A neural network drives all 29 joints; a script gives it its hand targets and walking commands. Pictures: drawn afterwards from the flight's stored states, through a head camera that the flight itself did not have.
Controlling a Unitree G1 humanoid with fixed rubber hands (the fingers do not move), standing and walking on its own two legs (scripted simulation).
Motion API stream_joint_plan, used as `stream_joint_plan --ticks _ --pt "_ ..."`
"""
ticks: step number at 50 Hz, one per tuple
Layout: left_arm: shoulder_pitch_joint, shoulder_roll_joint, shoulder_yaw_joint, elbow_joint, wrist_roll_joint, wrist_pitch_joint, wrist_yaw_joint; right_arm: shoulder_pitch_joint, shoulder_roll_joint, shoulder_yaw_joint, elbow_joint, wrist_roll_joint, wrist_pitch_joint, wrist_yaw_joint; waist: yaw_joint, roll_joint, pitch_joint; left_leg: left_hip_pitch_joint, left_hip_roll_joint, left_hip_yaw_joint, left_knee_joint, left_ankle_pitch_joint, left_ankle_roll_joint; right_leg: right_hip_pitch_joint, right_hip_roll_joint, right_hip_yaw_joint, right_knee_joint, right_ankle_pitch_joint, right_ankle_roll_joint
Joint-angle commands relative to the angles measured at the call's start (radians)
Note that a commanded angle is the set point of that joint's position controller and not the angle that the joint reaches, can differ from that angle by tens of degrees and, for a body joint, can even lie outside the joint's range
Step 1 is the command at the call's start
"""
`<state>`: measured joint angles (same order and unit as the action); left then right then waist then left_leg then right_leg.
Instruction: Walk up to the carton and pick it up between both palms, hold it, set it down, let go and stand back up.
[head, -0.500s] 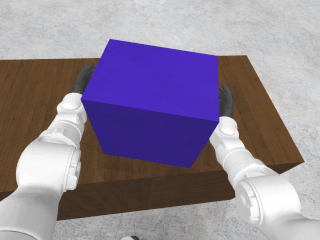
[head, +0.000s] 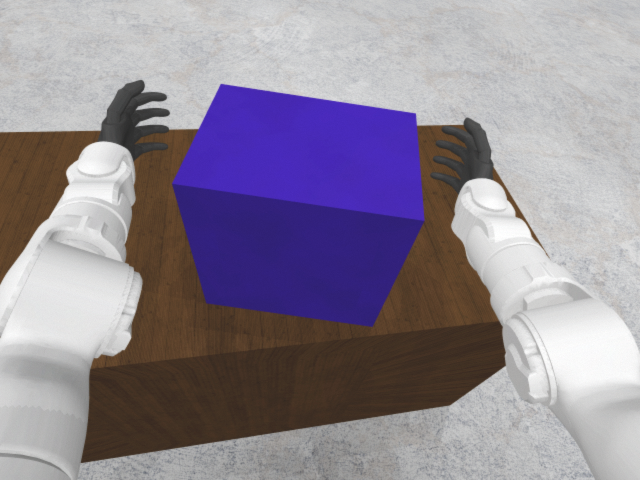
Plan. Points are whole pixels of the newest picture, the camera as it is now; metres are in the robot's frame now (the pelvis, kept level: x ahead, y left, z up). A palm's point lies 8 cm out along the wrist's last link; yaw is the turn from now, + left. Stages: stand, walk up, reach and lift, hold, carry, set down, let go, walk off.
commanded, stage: set down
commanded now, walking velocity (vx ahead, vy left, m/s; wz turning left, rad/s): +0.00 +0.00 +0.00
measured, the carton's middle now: (303, 215) +0.47 -0.02 +0.02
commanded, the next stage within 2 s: none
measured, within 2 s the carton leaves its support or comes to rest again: neither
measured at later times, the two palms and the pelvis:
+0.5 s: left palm (95, 98) +0.50 +0.21 +0.20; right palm (486, 148) +0.42 -0.22 +0.19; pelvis +0.01 -0.01 +0.02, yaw +0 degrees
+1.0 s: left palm (89, 145) +0.46 +0.22 +0.17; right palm (475, 195) +0.39 -0.21 +0.15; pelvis +0.01 -0.02 +0.03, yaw +0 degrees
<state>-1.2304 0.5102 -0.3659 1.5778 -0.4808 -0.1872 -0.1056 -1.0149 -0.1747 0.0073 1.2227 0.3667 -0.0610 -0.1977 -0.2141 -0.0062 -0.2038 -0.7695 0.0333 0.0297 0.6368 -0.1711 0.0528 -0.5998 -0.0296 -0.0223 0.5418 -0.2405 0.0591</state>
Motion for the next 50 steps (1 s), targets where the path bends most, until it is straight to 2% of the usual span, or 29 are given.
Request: stream_joint_plan --ticks 1,4,7,10,11,12,15,16,17,18,20,23,27,31,36,40,43,50 --pt "-0.465 0.118 -0.025 -0.106 -0.031 -0.002 0.0 -0.416 -0.166 -0.022 -0.143 0.003 0.014 0.004 -0.013 0.184 -0.495 0.63 -0.001 -0.076 -0.085 0.004 -0.059 -0.087 0.048 -0.073 -0.088 0.082 -0.077" --pt "-0.498 0.14 -0.022 -0.132 -0.039 0.007 0.006 -0.441 -0.18 -0.049 -0.17 -0.016 0.035 0.009 -0.017 0.198 -0.511 0.667 -0.002 -0.069 -0.093 0.022 -0.066 -0.077 0.044 -0.073 -0.106 0.099 -0.087" --pt "-0.494 0.162 -0.014 -0.106 -0.032 0.031 -0.008 -0.445 -0.18 -0.043 -0.143 -0.018 0.075 0.005 -0.029 0.165 -0.474 0.677 -0.006 -0.07 -0.112 0.023 -0.054 -0.023 0.038 -0.062 -0.128 0.114 -0.085" --pt "-0.501 0.179 -0.006 -0.126 -0.038 0.046 -0.014 -0.452 -0.175 -0.053 -0.188 -0.021 0.086 -0.009 -0.031 0.167 -0.507 0.703 -0.012 -0.062 -0.109 0.087 -0.058 0.018 0.041 -0.062 -0.144 0.164 -0.083" --pt "-0.511 0.176 -0.002 -0.142 -0.031 0.052 -0.012 -0.455 -0.181 -0.062 -0.194 -0.023 0.089 -0.011 -0.029 0.195 -0.526 0.732 -0.009 -0.063 -0.108 0.112 -0.066 0.014 0.045 -0.066 -0.148 0.166 -0.088" --pt "-0.515 0.175 -0.009 -0.145 -0.035 0.061 -0.011 -0.456 -0.184 -0.067 -0.19 -0.026 0.095 -0.011 -0.035 0.197 -0.527 0.747 -0.005 -0.066 -0.106 0.128 -0.07 0.008 0.048 -0.069 -0.152 0.167 -0.092" --pt "-0.53 0.186 0.012 -0.165 -0.028 0.088 -0.01 -0.484 -0.193 -0.053 -0.219 -0.012 0.118 -0.009 -0.019 0.204 -0.505 0.772 -0.006 -0.058 -0.113 0.159 -0.071 0.029 0.048 -0.066 -0.169 0.188 -0.097" --pt "-0.538 0.193 0.009 -0.183 -0.028 0.096 -0.01 -0.477 -0.191 -0.051 -0.218 -0.003 0.128 -0.011 -0.022 0.208 -0.505 0.784 -0.007 -0.058 -0.115 0.169 -0.073 0.04 0.047 -0.062 -0.174 0.202 -0.097" --pt "-0.363 0.123 0.052 -0.097 0.059 0.14 -0.033 -0.344 -0.151 0.048 -0.123 0.039 0.146 -0.01 0.003 0.147 -0.331 0.86 0.004 -0.076 -0.132 0.236 -0.059 0.081 0.053 -0.065 -0.207 0.193 -0.079" --pt "-0.387 0.162 0.069 -0.203 0.052 0.138 -0.048 -0.333 -0.158 0.037 -0.197 0.07 0.137 -0.02 0.006 0.155 -0.409 0.818 -0.017 -0.059 -0.133 0.27 -0.059 0.084 0.04 -0.049 -0.24 0.188 -0.074" --pt "-0.422 0.192 0.099 -0.27 0.061 0.148 -0.042 -0.341 -0.17 0.025 -0.288 0.062 0.136 -0.031 0.002 0.176 -0.427 0.883 -0.017 -0.051 -0.125 0.327 -0.075 0.112 0.055 -0.063 -0.237 0.245 -0.07" --pt "-0.46 0.212 0.129 -0.342 0.058 0.18 -0.032 -0.368 -0.177 -0.01 -0.369 0.034 0.161 -0.043 -0.003 0.181 -0.426 0.889 -0.019 -0.035 -0.145 0.287 -0.079 0.136 0.062 -0.062 -0.246 0.238 -0.08" --pt "-0.473 0.237 0.163 -0.409 0.064 0.225 -0.026 -0.38 -0.178 -0.041 -0.467 0.003 0.199 -0.064 -0.009 0.176 -0.479 0.889 -0.027 -0.02 -0.148 0.298 -0.08 0.208 0.064 -0.053 -0.235 0.325 -0.081" --pt "-0.435 0.253 0.195 -0.416 0.086 0.277 -0.037 -0.342 -0.165 -0.03 -0.492 0.009 0.248 -0.083 -0.005 0.157 -0.449 0.886 -0.032 -0.016 -0.159 0.323 -0.074 0.277 0.059 -0.042 -0.237 0.388 -0.073" --pt "-0.344 0.249 0.228 -0.392 0.12 0.307 -0.061 -0.261 -0.129 0.016 -0.501 0.04 0.282 -0.104 0.023 0.111 -0.324 0.862 -0.038 -0.011 -0.195 0.298 -0.049 0.349 0.051 -0.033 -0.254 0.377 -0.064" --pt "-0.25 0.241 0.258 -0.41 0.149 0.292 -0.081 -0.169 -0.098 0.052 -0.53 0.057 0.271 -0.119 0.058 0.08 -0.239 0.862 -0.039 -0.006 -0.214 0.264 -0.029 0.368 0.05 -0.03 -0.267 0.32 -0.066" --pt "-0.206 0.243 0.285 -0.467 0.158 0.27 -0.085 -0.109 -0.077 0.052 -0.589 0.046 0.244 -0.127 0.077 0.073 -0.213 0.863 -0.04 0.001 -0.218 0.226 -0.024 0.36 0.051 -0.031 -0.273 0.27 -0.067" --pt "-0.155 0.27 0.329 -0.645 0.123 0.247 -0.067 -0.046 -0.044 -0.035 -0.771 -0.048 0.204 -0.139 0.074 0.092 -0.3 0.836 -0.039 0.023 -0.203 0.159 -0.045 0.365 0.051 -0.026 -0.249 0.266 -0.067"
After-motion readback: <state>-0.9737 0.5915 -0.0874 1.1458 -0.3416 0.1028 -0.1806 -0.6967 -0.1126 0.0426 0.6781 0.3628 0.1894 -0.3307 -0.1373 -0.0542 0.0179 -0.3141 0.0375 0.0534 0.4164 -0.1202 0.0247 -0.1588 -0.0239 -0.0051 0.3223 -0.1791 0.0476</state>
